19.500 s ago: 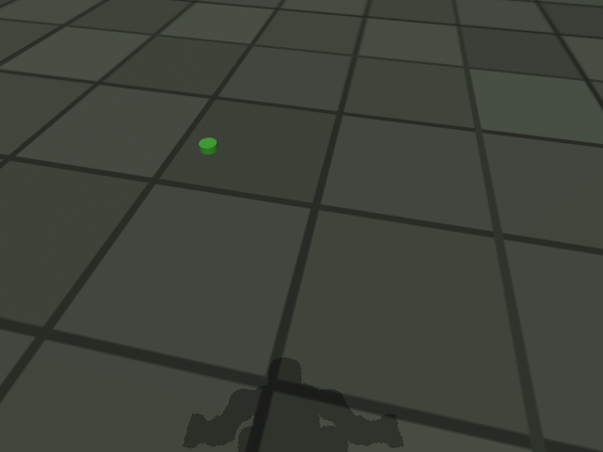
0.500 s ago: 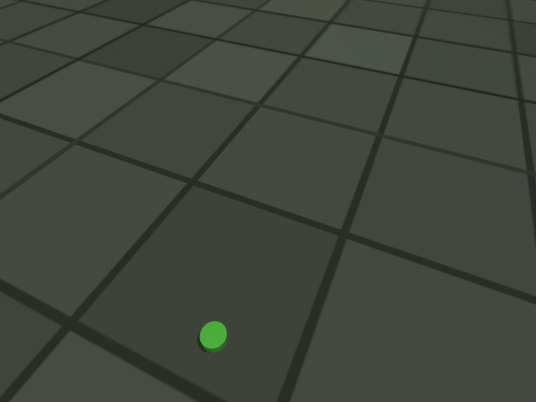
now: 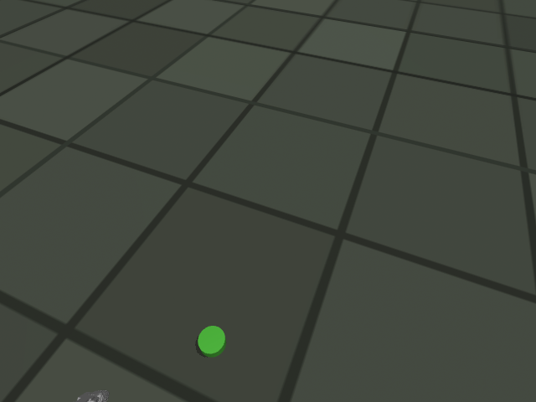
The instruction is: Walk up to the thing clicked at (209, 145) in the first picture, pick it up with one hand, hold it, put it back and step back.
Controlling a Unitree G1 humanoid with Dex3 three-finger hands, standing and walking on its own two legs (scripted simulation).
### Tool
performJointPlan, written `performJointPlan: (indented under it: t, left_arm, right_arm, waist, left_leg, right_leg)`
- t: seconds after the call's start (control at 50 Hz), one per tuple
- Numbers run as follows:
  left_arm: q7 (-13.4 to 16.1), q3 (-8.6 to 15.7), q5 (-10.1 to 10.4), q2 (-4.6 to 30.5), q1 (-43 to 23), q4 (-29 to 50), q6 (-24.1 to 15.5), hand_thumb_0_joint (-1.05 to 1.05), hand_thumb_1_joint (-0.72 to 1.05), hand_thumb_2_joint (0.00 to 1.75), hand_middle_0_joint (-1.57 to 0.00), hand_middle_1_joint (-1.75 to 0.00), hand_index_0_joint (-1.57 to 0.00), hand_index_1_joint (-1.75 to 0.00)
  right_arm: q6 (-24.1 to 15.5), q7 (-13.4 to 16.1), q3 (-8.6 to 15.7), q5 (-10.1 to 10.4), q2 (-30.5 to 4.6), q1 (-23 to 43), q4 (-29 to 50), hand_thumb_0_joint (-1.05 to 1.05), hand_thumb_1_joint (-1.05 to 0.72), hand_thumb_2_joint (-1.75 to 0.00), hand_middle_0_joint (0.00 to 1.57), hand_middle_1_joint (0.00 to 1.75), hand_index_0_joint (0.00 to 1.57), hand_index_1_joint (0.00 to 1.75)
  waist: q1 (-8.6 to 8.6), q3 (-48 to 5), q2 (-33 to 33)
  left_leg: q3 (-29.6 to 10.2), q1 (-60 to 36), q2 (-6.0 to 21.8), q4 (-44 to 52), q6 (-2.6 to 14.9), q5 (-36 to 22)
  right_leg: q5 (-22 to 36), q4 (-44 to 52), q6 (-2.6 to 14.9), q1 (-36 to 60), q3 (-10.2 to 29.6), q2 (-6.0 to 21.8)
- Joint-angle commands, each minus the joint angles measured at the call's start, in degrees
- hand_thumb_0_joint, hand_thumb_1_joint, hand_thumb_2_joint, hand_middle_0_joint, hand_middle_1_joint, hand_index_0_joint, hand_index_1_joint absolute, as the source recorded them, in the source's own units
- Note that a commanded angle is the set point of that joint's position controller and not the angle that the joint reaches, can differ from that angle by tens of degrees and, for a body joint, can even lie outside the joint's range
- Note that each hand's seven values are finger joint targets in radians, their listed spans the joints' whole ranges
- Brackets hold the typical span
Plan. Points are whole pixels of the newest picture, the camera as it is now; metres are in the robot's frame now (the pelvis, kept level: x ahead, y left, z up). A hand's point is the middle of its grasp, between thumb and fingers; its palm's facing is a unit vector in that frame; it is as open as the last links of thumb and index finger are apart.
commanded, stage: walk up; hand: left
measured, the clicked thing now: (212, 341) +0.44 +0.21 -0.76
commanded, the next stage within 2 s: stand in 0.76 s
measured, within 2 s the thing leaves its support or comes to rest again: neither
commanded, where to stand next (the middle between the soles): +0.09 -0.01 m, yaw -1 degrees
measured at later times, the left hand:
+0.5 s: hand out of the picture +0.07 +0.25 -0.15, palm faces +0.01 -0.94 -0.34, open 7.4 cm
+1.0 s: hand out of the picture +0.07 +0.24 -0.15, palm faces +0.00 -0.94 -0.34, open 7.4 cm
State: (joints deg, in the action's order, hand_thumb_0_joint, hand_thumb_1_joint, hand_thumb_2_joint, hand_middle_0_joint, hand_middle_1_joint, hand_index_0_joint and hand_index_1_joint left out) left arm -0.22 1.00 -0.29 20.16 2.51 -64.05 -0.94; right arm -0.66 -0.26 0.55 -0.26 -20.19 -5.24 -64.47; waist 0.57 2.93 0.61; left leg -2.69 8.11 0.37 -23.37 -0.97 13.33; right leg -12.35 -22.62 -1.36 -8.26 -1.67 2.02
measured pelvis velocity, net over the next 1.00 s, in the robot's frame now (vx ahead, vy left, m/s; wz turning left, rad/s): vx -0.01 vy -0.01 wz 0.00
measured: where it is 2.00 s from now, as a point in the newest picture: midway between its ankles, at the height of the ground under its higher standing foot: outside the picture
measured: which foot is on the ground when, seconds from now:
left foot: down 0.00-1.00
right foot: down 0.00-1.00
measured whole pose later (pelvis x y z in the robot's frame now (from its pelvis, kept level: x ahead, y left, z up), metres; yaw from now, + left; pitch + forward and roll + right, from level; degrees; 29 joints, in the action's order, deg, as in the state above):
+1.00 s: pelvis -0.01 -0.01 +0.00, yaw +0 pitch -3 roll +0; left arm -0.5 1.0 -0.5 19.6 4.7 -65.5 -0.4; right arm -0.4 -0.2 0.1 -0.6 -19.9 -5.2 -64.7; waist 0.1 3.8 0.5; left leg -3.1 6.2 1.0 -19.2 -1.9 10.5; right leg -10.1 -19.4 -0.7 -6.7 -2.2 1.4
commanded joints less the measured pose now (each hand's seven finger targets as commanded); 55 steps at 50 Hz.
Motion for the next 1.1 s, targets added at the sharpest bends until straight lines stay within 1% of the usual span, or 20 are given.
performJointPlan:
  t: [0.0, 0.12, 0.18, 0.2, 0.24, 0.26, 0.34, 0.44, 0.48, 0.5, 0.6, 0.64, 0.72, 0.74, 0.78, 0.82, 0.86, 0.88, 0.98, 1.08]
  left_arm:
    - [0.8, 2.0, 0.2, 11.9, -2.7, 2.5, -1.3, 0.0, 0.9, 0.9, -0.2, -0.3, -0.2, -0.3]
    - [0.7, 2.2, -0.1, 11.9, -2.9, 2.0, -1.4, 0.0, 0.9, 0.9, -0.2, -0.3, -0.2, -0.3]
    - [0.7, 2.1, -0.1, 11.8, -3.5, 1.9, -1.2, 0.0, 0.9, 0.9, -0.2, -0.3, -0.2, -0.3]
    - [0.7, 2.1, -0.1, 11.8, -2.7, 1.8, -1.2, 0.0, 0.9, 0.9, -0.2, -0.3, -0.2, -0.3]
    - [0.7, 2.2, -0.4, 11.9, -3.1, 1.8, -1.3, 0.0, 0.9, 0.9, -0.2, -0.3, -0.2, -0.3]
    - [0.7, 2.3, -0.3, 11.9, -2.8, 1.7, -1.3, 0.0, 0.9, 0.9, -0.2, -0.3, -0.2, -0.3]
    - [0.7, 2.3, -0.4, 11.7, -2.5, 1.5, -1.3, 0.0, 0.9, 0.9, -0.2, -0.3, -0.2, -0.3]
    - [0.6, 2.4, -0.4, 11.6, -1.8, 1.4, -1.2, 0.0, 0.9, 0.9, -0.2, -0.3, -0.2, -0.3]
    - [0.6, 2.6, -0.4, 11.5, -1.7, 1.3, -1.1, 0.0, 0.9, 0.9, -0.2, -0.3, -0.2, -0.3]
    - [0.6, 2.7, -0.5, 11.6, -1.8, 1.2, -1.2, 0.0, 0.9, 0.9, -0.2, -0.3, -0.2, -0.3]
    - [0.6, 2.6, -0.4, 11.5, -1.3, 1.2, -1.1, 0.0, 0.9, 0.9, -0.2, -0.3, -0.2, -0.3]
    - [0.6, 2.8, -0.4, 11.3, -1.1, 1.1, -1.1, 0.0, 0.9, 0.9, -0.2, -0.3, -0.2, -0.3]
    - [0.7, 2.8, -0.6, 11.6, -0.9, 1.3, -1.1, 0.0, 0.9, 0.9, -0.2, -0.3, -0.2, -0.3]
    - [0.7, 2.4, -0.2, 11.9, -0.4, 1.4, -0.9, 0.0, 0.9, 0.9, -0.2, -0.3, -0.2, -0.3]
    - [0.6, 2.3, 0.0, 11.7, 0.3, 1.3, -0.8, 0.0, 0.9, 0.9, -0.2, -0.3, -0.2, -0.3]
    - [0.7, 2.2, 0.0, 11.6, 0.7, 1.4, -0.8, 0.0, 0.9, 0.9, -0.2, -0.3, -0.2, -0.3]
    - [0.6, 2.1, 0.0, 11.8, 0.6, 1.5, -0.9, 0.0, 0.9, 0.9, -0.2, -0.3, -0.2, -0.3]
    - [0.6, 2.1, 0.0, 11.9, 0.4, 1.7, -0.9, 0.0, 0.9, 0.9, -0.2, -0.3, -0.2, -0.3]
    - [0.5, 1.7, 0.0, 11.7, 0.1, 1.8, -0.8, 0.0, 0.9, 0.9, -0.2, -0.3, -0.2, -0.3]
    - [0.4, 1.7, 0.0, 12.3, 0.6, 1.8, -0.9, 0.0, 0.9, 0.9, -0.2, -0.3, -0.2, -0.3]
  right_arm:
    - [-1.2, 0.6, 2.1, 0.1, -11.9, 2.7, 3.3, 0.0, -0.9, -0.9, 0.2, 0.3, 0.2, 0.3]
    - [-1.0, 0.5, 2.2, 0.1, -11.8, 3.0, 3.2, 0.0, -0.9, -0.9, 0.2, 0.3, 0.2, 0.3]
    - [-1.0, 0.5, 2.2, -0.1, -12.0, 3.4, 3.0, 0.0, -0.9, -0.9, 0.2, 0.3, 0.2, 0.3]
    - [-1.0, 0.5, 2.1, -0.1, -11.8, 3.7, 3.2, 0.0, -0.9, -0.9, 0.2, 0.3, 0.2, 0.3]
    - [-1.0, 0.5, 2.1, -0.1, -11.7, 3.2, 3.1, 0.0, -0.9, -0.9, 0.2, 0.3, 0.2, 0.3]
    - [-1.0, 0.4, 2.0, -0.1, -11.5, 3.4, 3.1, 0.0, -0.9, -0.9, 0.2, 0.3, 0.2, 0.3]
    - [-0.9, 0.5, 2.1, -0.1, -11.5, 3.1, 2.9, 0.0, -0.9, -0.9, 0.2, 0.3, 0.2, 0.3]
    - [-1.0, 0.5, 2.1, -0.3, -11.4, 3.2, 2.9, 0.0, -0.9, -0.9, 0.2, 0.3, 0.2, 0.3]
    - [-1.0, 0.5, 2.2, -0.3, -11.5, 3.1, 2.8, 0.0, -0.9, -0.9, 0.2, 0.3, 0.2, 0.3]
    - [-1.0, 0.5, 2.2, -0.2, -11.3, 2.5, 2.7, 0.0, -0.9, -0.9, 0.2, 0.3, 0.2, 0.3]
    - [-0.9, 0.5, 2.1, -0.3, -11.3, 2.4, 2.7, 0.0, -0.9, -0.9, 0.2, 0.3, 0.2, 0.3]
    - [-0.9, 0.5, 2.2, -0.2, -11.4, 1.9, 2.5, 0.0, -0.9, -0.9, 0.2, 0.3, 0.2, 0.3]
    - [-0.8, 0.5, 2.2, -0.2, -11.3, 2.2, 2.7, 0.0, -0.9, -0.9, 0.2, 0.3, 0.2, 0.3]
    - [-1.0, 0.7, 1.9, -0.5, -11.5, 2.8, 3.3, 0.0, -0.9, -0.9, 0.2, 0.3, 0.2, 0.3]
    - [-1.2, 0.8, 1.8, -0.4, -11.8, 2.5, 3.1, 0.0, -0.9, -0.9, 0.2, 0.3, 0.2, 0.3]
    - [-1.2, 0.8, 1.8, -0.4, -12.0, 2.4, 3.1, 0.0, -0.9, -0.9, 0.2, 0.3, 0.2, 0.3]
    - [-1.1, 0.7, 1.8, -0.3, -11.8, 2.3, 3.2, 0.0, -0.9, -0.9, 0.2, 0.3, 0.2, 0.3]
    - [-1.0, 0.7, 1.8, -0.3, -11.9, 2.5, 3.4, 0.0, -0.9, -0.9, 0.2, 0.3, 0.2, 0.3]
    - [-0.7, 0.6, 1.6, -0.2, -12.0, 2.2, 3.1, 0.0, -0.9, -0.9, 0.2, 0.3, 0.2, 0.3]
    - [-0.8, 0.4, 1.4, -0.2, -11.8, 2.0, 3.3, 0.0, -0.9, -0.9, 0.2, 0.3, 0.2, 0.3]
  waist:
    - [-0.64, -5.5, -0.3]
    - [-0.34, -6.1, -0.7]
    - [-0.34, -4.9, 0.1]
    - [-0.66, -4.5, 0.4]
    - [-0.28, -4.9, -0.3]
    - [-0.51, -4.8, -0.2]
    - [-0.43, -5.5, -0.3]
    - [-0.61, -4.0, 0.1]
    - [-0.57, -3.9, 0.2]
    - [-0.49, -4.0, -0.3]
    - [-0.57, -3.7, -0.4]
    - [-0.53, -4.0, -0.1]
    - [-0.61, -3.6, -0.5]
    - [-0.86, -2.5, -1.4]
    - [-0.97, -3.9, -0.5]
    - [-1.05, -4.6, 0.1]
    - [-0.82, -4.9, -0.6]
    - [-0.75, -5.8, -0.6]
    - [-0.53, -3.9, -0.2]
    - [-0.55, -4.0, -0.3]
  left_leg:
    - [-3.6, 1.4, 5.7, 4.5, 2.32, -14.9]
    - [-3.1, -0.1, 5.6, 4.7, 2.23, -14.9]
    - [-3.4, 1.0, 5.5, 6.0, 2.09, -11.7]
    - [-3.4, 0.4, 5.6, 6.1, 2.07, -11.8]
    - [-3.3, 0.8, 5.4, 6.0, 2.23, -10.8]
    - [-3.3, 0.4, 5.5, 6.0, 2.16, -11.0]
    - [-3.3, -0.1, 5.3, 6.0, 2.2, -10.7]
    - [-3.4, 0.9, 5.0, 6.8, 2.16, -8.1]
    - [-3.6, 1.1, 5.1, 6.9, 2.24, -7.7]
    - [-3.7, 0.9, 5.3, 7.0, 2.21, -8.6]
    - [-3.6, 1.0, 4.7, 6.8, 2.06, -7.4]
    - [-3.9, 0.9, 5.2, 6.8, 2.1, -8.6]
    - [-3.7, 1.5, 4.9, 6.4, 2.25, -8.0]
    - [-4.6, 0.6, 6.1, 7.0, 1.7, -11.5]
    - [-4.6, -0.6, 6.3, 6.6, 1.51, -14.6]
    - [-4.3, -0.7, 6.1, 6.6, 1.4, -15.3]
    - [-4.1, -1.4, 6.2, 6.5, 1.4, -14.4]
    - [-4.1, -2.2, 6.4, 6.1, 1.44, -15.1]
    - [-4.0, -0.2, 5.9, 7.3, 1.22, -10.0]
    - [-4.0, -0.8, 6.2, 7.3, 1.4, -9.1]
  right_leg:
    - [12.0, 2.9, 2.16, 5.1, 4.0, 5.2]
    - [12.3, 3.7, 2.06, 5.5, 3.9, 5.5]
    - [10.3, 4.2, 1.83, 5.0, 4.0, 5.4]
    - [9.6, 4.3, 1.89, 4.3, 3.9, 5.2]
    - [9.4, 4.8, 1.85, 5.0, 4.0, 5.2]
    - [9.1, 4.8, 1.85, 4.6, 3.9, 5.2]
    - [9.1, 5.0, 1.85, 4.9, 4.1, 5.3]
    - [7.3, 5.4, 1.79, 4.0, 4.1, 5.0]
    - [7.0, 5.3, 1.82, 3.9, 4.0, 5.0]
    - [6.6, 5.3, 1.95, 4.4, 3.8, 5.0]
    - [6.6, 5.7, 1.84, 3.5, 4.4, 5.0]
    - [6.1, 5.6, 1.98, 4.1, 3.9, 4.8]
    - [6.1, 6.1, 1.92, 4.0, 4.1, 4.8]
    - [8.9, 5.3, 2.09, 3.0, 4.7, 5.6]
    - [11.1, 4.9, 2.13, 4.0, 4.6, 5.6]
    - [12.2, 5.0, 1.99, 4.6, 4.2, 5.5]
    - [11.4, 5.4, 1.99, 4.4, 4.5, 5.6]
    - [12.4, 5.3, 2.05, 4.7, 4.6, 5.7]
    - [8.2, 6.7, 2.09, 3.9, 4.9, 5.6]
    - [7.2, 6.9, 2.18, 3.4, 5.1, 5.7]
